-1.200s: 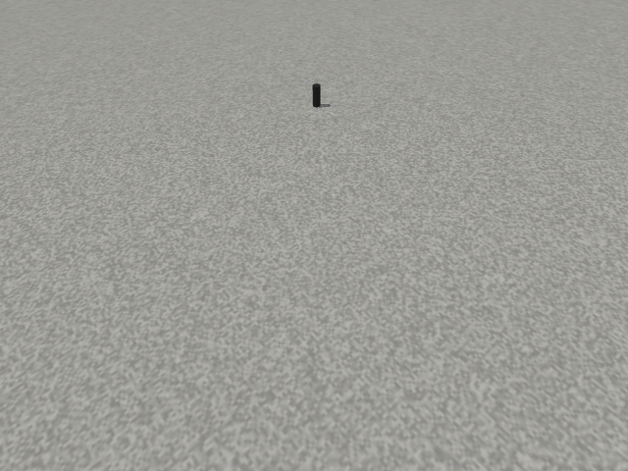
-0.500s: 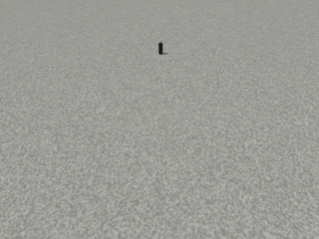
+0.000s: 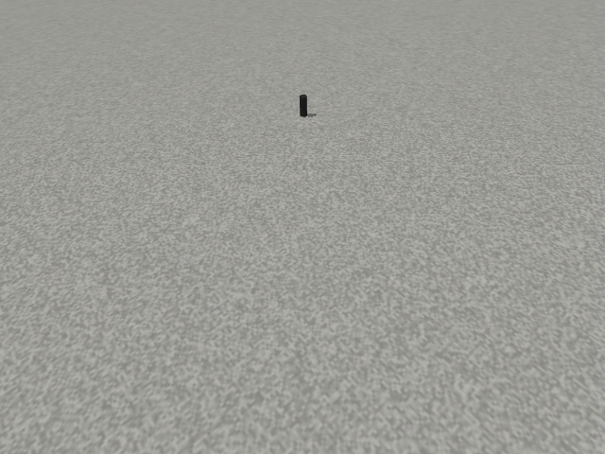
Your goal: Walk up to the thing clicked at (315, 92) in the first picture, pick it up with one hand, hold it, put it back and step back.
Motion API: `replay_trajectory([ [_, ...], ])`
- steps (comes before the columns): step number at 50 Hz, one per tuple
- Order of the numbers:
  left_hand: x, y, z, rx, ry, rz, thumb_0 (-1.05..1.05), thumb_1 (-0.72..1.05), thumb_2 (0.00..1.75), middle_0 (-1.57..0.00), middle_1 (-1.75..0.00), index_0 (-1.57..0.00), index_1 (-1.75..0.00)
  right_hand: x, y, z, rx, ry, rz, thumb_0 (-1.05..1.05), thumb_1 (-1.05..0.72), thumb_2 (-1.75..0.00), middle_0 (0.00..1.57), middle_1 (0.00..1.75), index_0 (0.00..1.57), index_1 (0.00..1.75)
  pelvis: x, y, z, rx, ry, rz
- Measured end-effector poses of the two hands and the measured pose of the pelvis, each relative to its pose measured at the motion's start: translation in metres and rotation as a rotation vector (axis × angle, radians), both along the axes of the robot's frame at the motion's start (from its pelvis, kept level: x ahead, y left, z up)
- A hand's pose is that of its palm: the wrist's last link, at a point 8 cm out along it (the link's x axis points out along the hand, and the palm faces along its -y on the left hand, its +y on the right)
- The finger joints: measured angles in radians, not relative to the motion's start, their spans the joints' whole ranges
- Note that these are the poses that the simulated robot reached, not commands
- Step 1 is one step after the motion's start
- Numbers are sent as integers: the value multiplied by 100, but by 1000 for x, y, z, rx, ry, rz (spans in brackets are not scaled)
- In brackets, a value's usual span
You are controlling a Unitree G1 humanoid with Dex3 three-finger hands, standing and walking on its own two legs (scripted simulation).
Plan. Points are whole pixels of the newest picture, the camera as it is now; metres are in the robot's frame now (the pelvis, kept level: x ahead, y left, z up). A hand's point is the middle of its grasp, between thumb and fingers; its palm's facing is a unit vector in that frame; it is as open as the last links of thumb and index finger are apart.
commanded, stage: walk up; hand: left
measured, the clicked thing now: (303, 105) +2.29 +0.08 -0.71
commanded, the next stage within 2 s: none
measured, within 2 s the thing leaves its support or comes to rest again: neither
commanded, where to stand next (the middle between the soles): +1.99 -0.12 m, yaw -4 degrees
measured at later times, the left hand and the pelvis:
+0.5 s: hand (107, 400) +0.25 +0.36 -0.15, palm faces -0.09 -0.95 -0.31, open 7.4 cm; pelvis +0.18 +0.07 +0.00, yaw -4 degrees
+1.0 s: hand (212, 224) +0.64 +0.25 -0.14, palm faces -0.12 -0.94 -0.31, open 7.4 cm; pelvis +0.50 +0.01 -0.01, yaw -5 degrees
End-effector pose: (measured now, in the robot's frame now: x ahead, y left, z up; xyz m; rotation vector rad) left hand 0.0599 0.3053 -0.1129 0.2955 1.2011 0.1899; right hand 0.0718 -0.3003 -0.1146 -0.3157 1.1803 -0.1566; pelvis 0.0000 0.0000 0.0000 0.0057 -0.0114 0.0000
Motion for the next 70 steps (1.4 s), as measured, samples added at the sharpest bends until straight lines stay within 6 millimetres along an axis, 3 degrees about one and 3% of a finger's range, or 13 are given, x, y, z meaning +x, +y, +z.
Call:
replay_trajectory([
  [7,4,31,1,35,-46,35,1,90,90,-20,-30,-21,-30,36,-19,3,-61,-19,30,1,-90,-90,20,30,21,30,27,10,-12,-30,-2,18],
  [13,7,71,-4,39,44,71,1,90,90,-20,-30,-21,-30,111,5,26,-90,-93,94,1,-90,-90,20,30,20,30,71,37,-10,-37,-14,12],
  [17,41,99,-22,46,102,46,1,90,90,-20,-30,-21,-30,153,23,32,-126,-195,79,1,-90,-90,20,30,21,30,105,59,-22,-7,-26,-19],
  [23,149,99,-11,2,8,-61,2,90,90,-20,-30,-20,-30,159,42,42,-110,-182,-23,1,-90,-90,20,30,21,30,158,72,-6,0,-33,-58],
  [30,282,86,6,-24,-90,-153,1,90,90,-20,-30,-20,-30,164,45,29,-77,-47,-107,1,-90,-90,21,30,21,30,232,71,-1,6,-34,-70],
  [38,454,43,5,-6,-164,-223,1,90,90,-20,-30,-20,-30,215,24,-7,-49,128,-174,1,-90,-90,21,30,21,30,346,44,-22,11,2,-57],
  [41,519,19,-1,3,-225,-225,1,90,90,-20,-30,-20,-30,253,7,-26,-54,189,-168,1,-90,-90,21,30,21,30,393,28,-37,-28,6,-61],
  [43,548,4,-1,-5,-259,-224,1,90,90,-20,-30,-20,-30,289,1,-28,-48,183,-172,1,-90,-90,20,30,21,30,416,19,-36,-29,-1,-65],
  [48,573,-11,9,-27,-232,-181,1,90,90,-20,-30,-21,-30,407,-8,-9,-37,38,-109,1,-90,-90,20,30,21,30,474,14,-16,-21,-21,-76],
  [54,591,12,3,-15,-107,-151,1,90,90,-20,-30,-21,-30,542,-10,19,-52,-121,-29,1,-90,-90,20,30,20,30,550,20,-8,-45,-11,-91],
  [60,643,59,-23,7,-45,-102,1,90,90,-20,-30,-21,-30,656,2,28,-108,-175,24,1,-90,-90,20,30,21,30,642,39,-25,-63,-6,-99],
  [64,698,75,-36,32,6,-114,1,90,90,-20,-30,-21,-30,697,13,29,-135,-220,-27,1,-90,-90,20,30,21,30,691,49,-31,-27,-15,-111],
  [70,794,63,-16,-6,-27,-185,1,90,90,-20,-30,-20,-30,714,27,37,-104,-130,-103,1,-90,-90,20,30,21,30,757,49,-8,-5,-19,-133],
])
